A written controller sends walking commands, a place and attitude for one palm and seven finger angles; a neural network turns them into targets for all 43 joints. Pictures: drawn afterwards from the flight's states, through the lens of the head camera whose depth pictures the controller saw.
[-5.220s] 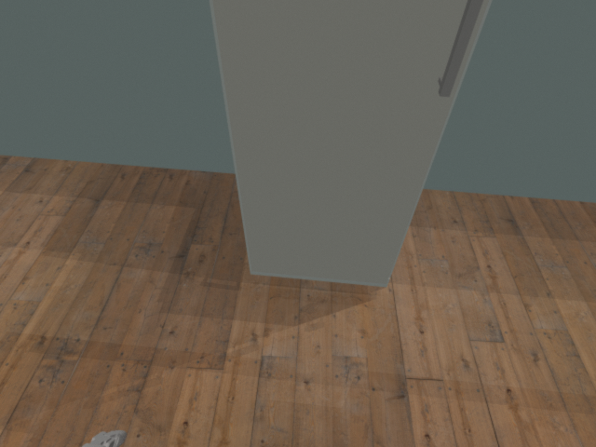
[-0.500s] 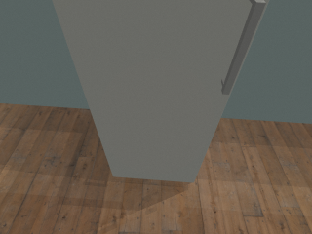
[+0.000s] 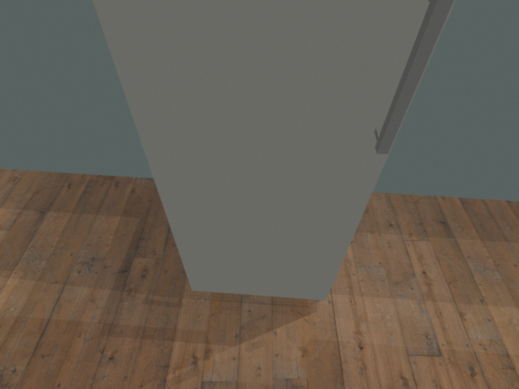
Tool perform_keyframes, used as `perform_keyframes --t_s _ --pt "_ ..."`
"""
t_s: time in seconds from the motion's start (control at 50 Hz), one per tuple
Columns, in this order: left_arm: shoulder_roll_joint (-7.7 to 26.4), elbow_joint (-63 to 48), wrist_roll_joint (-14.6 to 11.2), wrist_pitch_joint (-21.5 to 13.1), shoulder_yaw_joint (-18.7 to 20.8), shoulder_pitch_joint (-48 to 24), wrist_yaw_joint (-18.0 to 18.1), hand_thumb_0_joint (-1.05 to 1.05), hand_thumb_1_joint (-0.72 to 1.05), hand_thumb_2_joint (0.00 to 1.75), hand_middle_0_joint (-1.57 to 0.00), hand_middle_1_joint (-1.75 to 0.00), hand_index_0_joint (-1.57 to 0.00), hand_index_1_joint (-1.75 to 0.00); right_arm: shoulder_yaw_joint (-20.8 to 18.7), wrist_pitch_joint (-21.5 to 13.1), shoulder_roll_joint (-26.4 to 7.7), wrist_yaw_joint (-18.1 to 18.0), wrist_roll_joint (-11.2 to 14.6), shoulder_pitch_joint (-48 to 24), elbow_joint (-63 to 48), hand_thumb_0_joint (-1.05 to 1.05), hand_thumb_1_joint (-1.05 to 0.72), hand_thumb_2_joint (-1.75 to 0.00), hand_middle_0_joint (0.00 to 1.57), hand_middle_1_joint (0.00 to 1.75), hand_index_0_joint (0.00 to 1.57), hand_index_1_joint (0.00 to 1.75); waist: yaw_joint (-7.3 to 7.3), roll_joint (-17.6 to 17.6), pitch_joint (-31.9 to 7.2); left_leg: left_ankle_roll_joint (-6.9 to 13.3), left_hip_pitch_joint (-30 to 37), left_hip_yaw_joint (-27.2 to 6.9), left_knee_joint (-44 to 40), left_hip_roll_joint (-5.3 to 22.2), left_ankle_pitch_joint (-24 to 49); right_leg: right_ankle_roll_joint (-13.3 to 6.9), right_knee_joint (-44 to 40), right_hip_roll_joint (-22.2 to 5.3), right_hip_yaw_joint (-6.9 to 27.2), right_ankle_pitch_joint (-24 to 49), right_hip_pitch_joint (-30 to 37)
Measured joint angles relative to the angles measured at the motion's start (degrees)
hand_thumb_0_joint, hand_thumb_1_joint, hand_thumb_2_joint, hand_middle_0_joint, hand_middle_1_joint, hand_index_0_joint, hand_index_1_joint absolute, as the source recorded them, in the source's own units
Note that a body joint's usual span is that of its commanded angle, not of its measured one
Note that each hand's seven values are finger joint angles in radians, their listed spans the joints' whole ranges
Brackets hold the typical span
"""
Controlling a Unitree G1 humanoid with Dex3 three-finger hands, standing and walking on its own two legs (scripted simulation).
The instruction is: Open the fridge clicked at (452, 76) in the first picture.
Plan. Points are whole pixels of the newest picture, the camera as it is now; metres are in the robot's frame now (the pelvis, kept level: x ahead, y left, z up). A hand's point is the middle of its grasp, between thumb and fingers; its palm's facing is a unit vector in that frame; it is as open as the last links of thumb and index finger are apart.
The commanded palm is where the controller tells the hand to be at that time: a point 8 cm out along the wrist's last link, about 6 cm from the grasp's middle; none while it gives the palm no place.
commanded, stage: look again from close up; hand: right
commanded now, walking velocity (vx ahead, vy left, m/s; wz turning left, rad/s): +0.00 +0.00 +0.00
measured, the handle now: (403, 81) +0.52 -0.19 +0.23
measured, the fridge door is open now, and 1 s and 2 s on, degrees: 0 0 0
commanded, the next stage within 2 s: shuffle to correct the standing spot in 0.26 s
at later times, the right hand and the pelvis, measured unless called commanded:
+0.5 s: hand out of the picture +0.01 -0.17 -0.18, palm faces +0.03 +0.98 -0.19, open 7.3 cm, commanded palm none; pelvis +0.00 +0.00 +0.00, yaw +0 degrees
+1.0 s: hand out of the picture +0.15 -0.20 -0.18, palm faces +0.04 +0.97 -0.25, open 7.2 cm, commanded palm none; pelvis +0.09 -0.01 -0.02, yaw -1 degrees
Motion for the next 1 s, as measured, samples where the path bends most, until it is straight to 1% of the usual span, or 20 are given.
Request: perform_keyframes --t_s 0.42,0.5,0.6,0.66,0.68,0.7,0.72,0.76,0.8,0.84,0.88,0.92,0.96,0.98,1.0 --pt "-0.27 -0.04 0.14 0.06 0.21 0.34 0.19 0.01 0.9 0.9 -0.2 -0.3 -0.2 -0.3 -0.26 0.02 0.06 -0.03 -0.02 0.18 -0.26 0.0 -0.91 -0.9 0.19 0.3 0.2 0.3 -0.08 0.36 -0.28 0.41 -0.24 -0.05 0.06 -0.51 0.05 0.41 0.23 -0.51 -0.08 -0.06 -0.23" --pt "-0.57 -0.41 0.5 0.57 0.28 1.53 -0.08 0.01 0.9 0.9 -0.2 -0.3 -0.2 -0.3 -0.63 0.42 0.51 0.21 -0.3 1.44 -0.63 0.0 -0.91 -0.9 0.19 0.3 0.2 0.3 -0.35 0.26 -0.93 0.55 -1.06 -0.13 2.04 -0.59 -1.42 0.27 2.63 -0.68 -0.14 -1.71 -1.2" --pt "-1.08 -0.79 0.73 0.94 0.54 4.31 -0.39 0.01 0.9 0.9 -0.2 -0.3 -0.2 -0.29 -1.56 0.52 1.34 0.57 -0.4 4.28 -1.07 0.0 -0.91 -0.9 0.19 0.3 0.2 0.3 -0.6 -0.01 -1.78 0.54 -1.49 0.4 4.57 -0.86 -4.09 -0.3 7.65 -1.12 0.44 -5.49 -2.96" --pt "-1.69 -0.74 0.66 0.65 0.64 5.66 -0.42 0.01 0.91 0.9 -0.2 -0.3 -0.2 -0.29 -2.29 0.38 1.57 0.56 -0.43 6.25 -0.96 0.0 -0.91 -0.9 0.2 0.3 0.2 0.3 -0.88 0.9 -1.96 0.11 -1.36 0.18 5.93 -0.44 -5.7 -0.61 9.13 -0.76 0.26 -7.32 -2.81" --pt "-2.04 -0.75 0.61 0.31 0.61 6.03 -0.39 0.01 0.91 0.9 -0.2 -0.3 -0.2 -0.29 -2.48 0.47 1.47 0.59 -0.44 6.83 -0.72 0.0 -0.91 -0.9 0.2 0.3 0.2 0.3 -0.92 1.7 -1.94 0.06 -1.38 -0.27 6.68 0.05 -6.42 -0.91 8.71 -0.24 -0.17 -7.58 -2.17" --pt "-2.36 -0.9 0.61 -0.23 0.61 6.49 -0.33 0.01 0.91 0.9 -0.2 -0.3 -0.2 -0.29 -2.59 0.69 1.39 0.66 -0.5 7.31 -0.48 0.0 -0.91 -0.9 0.2 0.3 0.2 0.3 -0.88 2.4 -1.94 0.9 -1.77 -0.7 8.05 0.52 -7.54 -1.22 8.31 0.29 -0.65 -7.84 -1.59" --pt "-2.56 -1.11 0.68 -0.84 0.62 6.99 -0.13 0.01 0.91 0.9 -0.2 -0.3 -0.2 -0.29 -2.59 1.01 1.44 0.67 -0.58 7.53 -0.1 0.0 -0.91 -0.9 0.2 0.3 0.2 0.3 -0.71 2.62 -1.89 1.38 -2.85 -0.68 11.27 0.73 -10.02 -1.6 7.99 0.56 -1.04 -8.15 -1.09" --pt "-3.0 -1.47 0.86 -1.81 0.49 7.99 0.52 0.01 0.91 0.9 -0.2 -0.3 -0.2 -0.29 -2.49 1.51 1.59 0.68 -0.69 7.13 0.43 0.0 -0.91 -0.9 0.19 0.3 0.2 0.3 0.11 2.26 -1.41 2.05 -6.59 -0.14 21.4 0.42 -15.28 -2.32 6.64 0.63 -1.4 -8.22 0.2" --pt "-3.66 -1.51 1.02 -2.34 0.23 9.13 0.92 0.01 0.91 0.9 -0.2 -0.3 -0.2 -0.29 -2.58 1.5 1.54 0.8 -0.62 5.65 0.31 0.0 -0.91 -0.9 0.19 0.3 0.2 0.3 1.06 1.85 -0.61 2.27 -10.41 0.76 29.0 0.35 -16.69 -2.41 4.34 0.68 -1.14 -7.47 1.75" --pt "-4.42 -1.07 1.07 -2.44 -0.12 10.19 1.27 0.01 0.9 0.9 -0.2 -0.3 -0.2 -0.29 -2.67 1.4 1.42 0.82 -0.46 3.29 -0.5 0.01 -0.91 -0.9 0.19 0.3 0.2 0.3 1.63 1.53 0.31 1.98 -13.26 1.38 30.89 0.57 -15.47 -2.23 1.75 0.79 -0.65 -6.47 3.28" --pt "-5.09 -0.33 0.99 -2.12 -0.39 10.9 1.57 0.01 0.9 0.9 -0.2 -0.3 -0.2 -0.3 -2.84 1.72 0.91 0.0 -0.62 0.58 -1.28 0.02 -0.93 -0.9 0.19 0.3 0.2 0.3 1.82 1.1 1.41 1.63 -14.49 1.63 27.48 0.71 -12.35 -1.89 -0.07 0.8 -0.19 -5.86 4.58" --pt "-5.53 0.37 0.82 -1.48 -0.41 11.19 1.73 0.01 0.9 0.9 -0.2 -0.3 -0.2 -0.3 -3.06 1.52 0.16 -0.09 -0.27 -1.79 -2.39 0.02 -0.95 -0.9 0.19 0.3 0.2 0.3 1.91 0.53 2.64 1.48 -13.76 1.67 20.23 0.66 -8.3 -1.44 -0.41 0.79 0.28 -6.13 5.43" --pt "-5.67 0.79 0.35 -0.74 -0.02 11.35 1.68 0.01 0.9 0.9 -0.2 -0.3 -0.2 -0.3 -3.11 0.83 -0.44 -0.05 -0.14 -3.53 -3.84 0.02 -0.95 -0.9 0.19 0.3 0.2 0.3 1.75 0.09 3.64 1.36 -11.36 1.76 11.5 0.6 -1.2 -0.97 1.29 0.88 0.62 -7.61 5.64" --pt "-5.72 0.79 0.09 -0.4 0.29 11.58 1.58 0.01 0.9 0.9 -0.2 -0.3 -0.2 -0.3 -3.08 0.34 -0.87 -0.08 -0.16 -3.99 -4.62 0.02 -0.95 -0.9 0.19 0.3 0.2 0.3 1.65 0.26 3.8 1.45 -9.95 1.73 8.12 0.93 4.35 -0.73 3.18 1.21 0.75 -8.89 5.26" --pt "-5.51 0.79 -0.13 0.02 0.7 11.29 1.45 0.01 0.9 0.9 -0.2 -0.3 -0.2 -0.3 -3.15 -0.12 -1.01 -0.27 -0.22 -4.55 -5.12 0.02 -0.94 -0.9 0.19 0.3 0.2 0.3 1.46 -0.04 4.0 1.47 -9.62 1.84 8.05 0.89 4.31 -0.5 6.21 1.1 0.88 -10.3 4.16"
